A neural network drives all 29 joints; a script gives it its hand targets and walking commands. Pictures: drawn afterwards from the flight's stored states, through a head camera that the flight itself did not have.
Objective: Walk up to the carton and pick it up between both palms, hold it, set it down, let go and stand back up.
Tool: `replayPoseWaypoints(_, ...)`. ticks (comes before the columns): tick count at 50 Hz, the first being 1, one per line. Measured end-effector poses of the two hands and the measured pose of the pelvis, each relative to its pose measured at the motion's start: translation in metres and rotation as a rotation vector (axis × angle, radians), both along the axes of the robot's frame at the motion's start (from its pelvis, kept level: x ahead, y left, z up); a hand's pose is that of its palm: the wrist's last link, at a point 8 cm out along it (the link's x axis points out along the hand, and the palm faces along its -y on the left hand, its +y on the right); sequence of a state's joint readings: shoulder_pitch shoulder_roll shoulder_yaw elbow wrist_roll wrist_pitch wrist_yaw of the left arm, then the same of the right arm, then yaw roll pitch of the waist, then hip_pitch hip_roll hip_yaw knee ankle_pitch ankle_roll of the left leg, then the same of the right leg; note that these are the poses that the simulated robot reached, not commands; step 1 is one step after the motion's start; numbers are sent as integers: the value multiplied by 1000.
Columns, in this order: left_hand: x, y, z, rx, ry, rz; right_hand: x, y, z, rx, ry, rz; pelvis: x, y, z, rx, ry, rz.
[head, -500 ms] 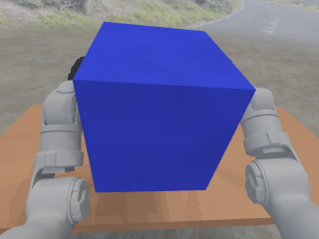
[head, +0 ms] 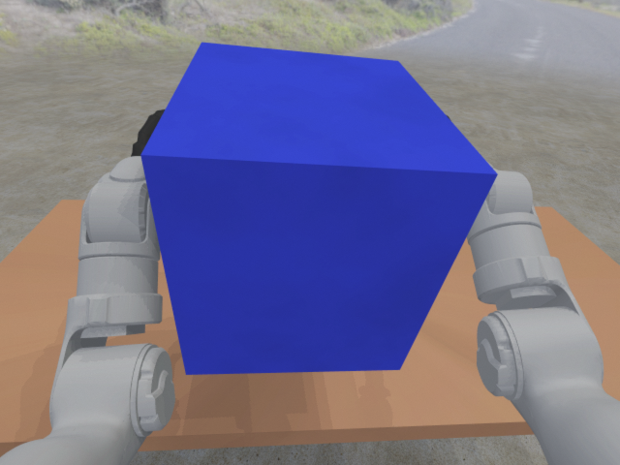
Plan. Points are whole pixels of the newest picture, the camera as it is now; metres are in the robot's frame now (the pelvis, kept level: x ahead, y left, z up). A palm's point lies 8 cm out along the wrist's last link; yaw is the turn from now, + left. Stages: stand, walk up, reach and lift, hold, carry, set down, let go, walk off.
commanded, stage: hold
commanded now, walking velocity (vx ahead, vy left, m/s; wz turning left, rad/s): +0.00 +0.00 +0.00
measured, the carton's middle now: (300, 205) +0.36 +0.01 +0.23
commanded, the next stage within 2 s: set down in 1.72 s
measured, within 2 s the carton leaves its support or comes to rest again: neither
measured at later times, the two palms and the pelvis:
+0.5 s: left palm (148, 170) +0.36 +0.18 +0.28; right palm (444, 165) +0.37 -0.17 +0.29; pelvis +0.00 +0.00 +0.00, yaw +0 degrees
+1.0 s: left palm (148, 170) +0.36 +0.18 +0.28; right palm (444, 165) +0.37 -0.17 +0.29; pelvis +0.00 +0.00 +0.00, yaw +0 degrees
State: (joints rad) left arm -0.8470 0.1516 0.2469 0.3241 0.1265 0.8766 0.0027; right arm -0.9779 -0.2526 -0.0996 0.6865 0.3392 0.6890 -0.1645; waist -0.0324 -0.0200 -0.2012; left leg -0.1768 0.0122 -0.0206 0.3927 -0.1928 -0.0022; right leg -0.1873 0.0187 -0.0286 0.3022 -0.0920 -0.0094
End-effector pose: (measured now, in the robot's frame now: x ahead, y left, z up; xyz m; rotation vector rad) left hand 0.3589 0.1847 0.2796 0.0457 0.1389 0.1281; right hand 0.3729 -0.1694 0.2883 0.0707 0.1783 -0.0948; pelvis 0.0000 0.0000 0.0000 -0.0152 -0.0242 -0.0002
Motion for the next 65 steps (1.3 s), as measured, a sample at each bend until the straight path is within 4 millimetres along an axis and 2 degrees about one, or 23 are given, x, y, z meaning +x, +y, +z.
replayPoseWaypoints(65, 0, 0, 2, 1, -4, 2, 0, 1, 1, 0, -4, 2, 0, 0, 0, 0, 0, 1)
